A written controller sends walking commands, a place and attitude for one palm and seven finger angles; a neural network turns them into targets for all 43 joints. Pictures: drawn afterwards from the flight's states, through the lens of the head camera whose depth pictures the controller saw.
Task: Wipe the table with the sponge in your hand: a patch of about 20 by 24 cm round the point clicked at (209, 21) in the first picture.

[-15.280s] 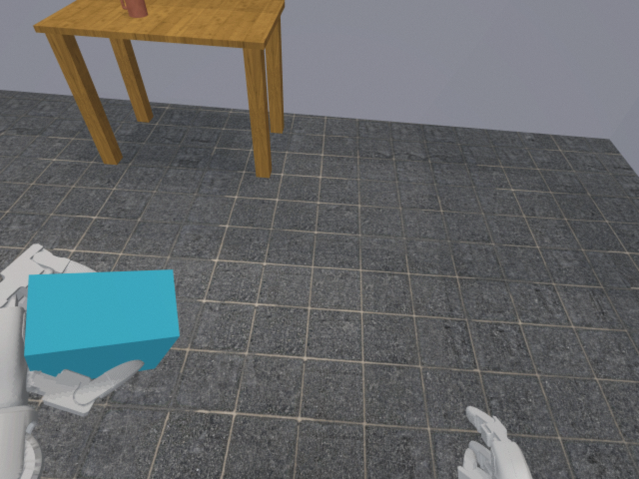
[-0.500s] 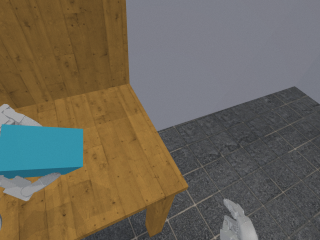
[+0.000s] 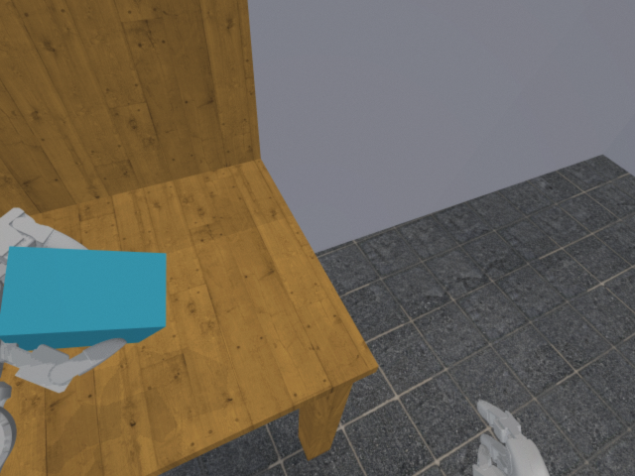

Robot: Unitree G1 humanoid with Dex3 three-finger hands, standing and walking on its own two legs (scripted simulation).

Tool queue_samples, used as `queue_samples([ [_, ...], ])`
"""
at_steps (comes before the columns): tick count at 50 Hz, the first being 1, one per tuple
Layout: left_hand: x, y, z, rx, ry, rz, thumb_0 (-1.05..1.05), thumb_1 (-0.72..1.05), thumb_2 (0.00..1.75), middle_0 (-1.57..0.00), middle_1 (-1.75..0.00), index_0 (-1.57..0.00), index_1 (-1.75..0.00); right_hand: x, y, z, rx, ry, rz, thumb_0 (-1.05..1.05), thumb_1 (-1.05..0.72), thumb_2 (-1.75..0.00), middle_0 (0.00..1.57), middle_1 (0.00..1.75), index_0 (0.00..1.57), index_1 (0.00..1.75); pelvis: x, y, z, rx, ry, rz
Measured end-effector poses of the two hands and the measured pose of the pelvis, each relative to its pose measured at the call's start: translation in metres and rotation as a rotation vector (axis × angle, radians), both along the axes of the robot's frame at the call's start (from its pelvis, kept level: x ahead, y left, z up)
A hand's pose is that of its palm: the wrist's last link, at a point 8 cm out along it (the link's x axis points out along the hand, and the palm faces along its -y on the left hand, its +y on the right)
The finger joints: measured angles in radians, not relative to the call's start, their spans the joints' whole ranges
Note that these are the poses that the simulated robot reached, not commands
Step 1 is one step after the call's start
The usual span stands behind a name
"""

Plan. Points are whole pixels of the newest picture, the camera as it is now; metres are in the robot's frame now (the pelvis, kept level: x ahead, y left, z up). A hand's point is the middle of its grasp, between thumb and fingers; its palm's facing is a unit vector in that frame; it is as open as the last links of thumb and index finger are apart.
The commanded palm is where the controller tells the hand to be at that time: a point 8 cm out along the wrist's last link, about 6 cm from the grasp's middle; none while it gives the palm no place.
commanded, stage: come to a stop and stand still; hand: left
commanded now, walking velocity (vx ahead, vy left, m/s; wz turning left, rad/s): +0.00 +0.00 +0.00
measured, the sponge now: (108, 303) +0.24 +0.22 +0.15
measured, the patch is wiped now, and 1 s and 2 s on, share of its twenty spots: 0.00 0.00 0.00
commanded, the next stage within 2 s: look again from close up in 0.96 s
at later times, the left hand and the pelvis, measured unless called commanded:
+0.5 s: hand (27, 304) +0.24 +0.29 +0.15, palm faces +0.37 -0.83 -0.42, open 10.6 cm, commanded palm +0.17 +0.32 +0.18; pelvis +0.01 +0.03 +0.00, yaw +1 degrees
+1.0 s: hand (7, 334) +0.21 +0.29 +0.15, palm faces +0.33 -0.85 -0.42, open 10.6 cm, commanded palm +0.14 +0.33 +0.18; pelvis -0.01 +0.05 +0.00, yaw +1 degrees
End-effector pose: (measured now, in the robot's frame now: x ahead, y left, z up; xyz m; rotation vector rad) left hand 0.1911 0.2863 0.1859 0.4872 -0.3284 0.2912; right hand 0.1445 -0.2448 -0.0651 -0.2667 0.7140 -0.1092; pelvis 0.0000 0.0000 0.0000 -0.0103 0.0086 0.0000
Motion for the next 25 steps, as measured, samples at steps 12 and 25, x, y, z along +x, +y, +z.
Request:
queue_samples([
  [12,0.004,0.031,-0.022,0.003,0.126,0.080,-0.01,-0.54,1.02,-0.66,-1.39,-0.67,-1.37,0.022,0.022,-0.004,-0.021,0.065,0.024,0.01,-0.90,-0.90,0.20,0.30,0.20,0.30,0.012,0.016,0.001,-0.005,-0.002,0.024],
  [25,0.006,0.046,-0.022,-0.036,0.109,0.075,-0.01,-0.54,1.02,-0.66,-1.38,-0.67,-1.37,0.059,0.071,0.011,0.033,-0.034,0.073,0.01,-0.90,-0.89,0.20,0.30,0.21,0.30,0.013,0.035,0.003,-0.011,-0.004,0.017],
])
